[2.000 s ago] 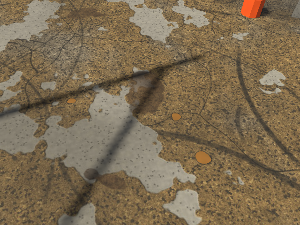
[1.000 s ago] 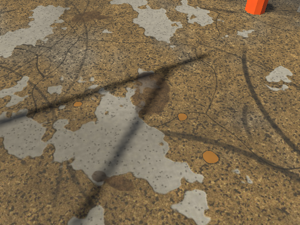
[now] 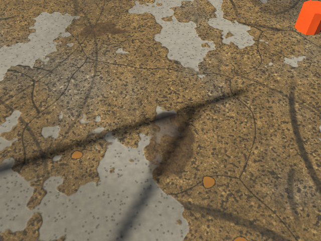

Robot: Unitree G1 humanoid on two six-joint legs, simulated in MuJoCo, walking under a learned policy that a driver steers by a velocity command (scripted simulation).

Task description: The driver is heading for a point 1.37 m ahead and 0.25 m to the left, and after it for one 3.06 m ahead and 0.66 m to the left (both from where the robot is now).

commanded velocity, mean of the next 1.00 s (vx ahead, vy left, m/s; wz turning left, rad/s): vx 0.50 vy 0.00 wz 0.42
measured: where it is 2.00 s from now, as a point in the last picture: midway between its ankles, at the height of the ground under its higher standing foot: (115, 134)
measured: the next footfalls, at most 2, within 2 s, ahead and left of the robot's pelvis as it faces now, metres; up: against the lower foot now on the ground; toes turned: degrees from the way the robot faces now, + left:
right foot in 0.34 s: +0.40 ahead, -0.11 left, +0.00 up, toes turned +13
left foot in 0.86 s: +0.56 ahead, +0.18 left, +0.00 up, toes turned +30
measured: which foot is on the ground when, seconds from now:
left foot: down 0.00-0.34, up 0.36-0.84, down 0.86-1.00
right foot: up 0.00-0.32, down 0.34-0.86, up 0.88-1.00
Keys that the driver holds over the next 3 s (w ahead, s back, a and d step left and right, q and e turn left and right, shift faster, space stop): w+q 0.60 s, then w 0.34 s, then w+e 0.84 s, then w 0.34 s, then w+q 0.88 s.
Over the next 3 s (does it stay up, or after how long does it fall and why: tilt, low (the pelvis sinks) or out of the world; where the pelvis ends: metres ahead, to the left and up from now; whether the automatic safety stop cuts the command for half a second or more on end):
stays up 1.54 0.29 -0.02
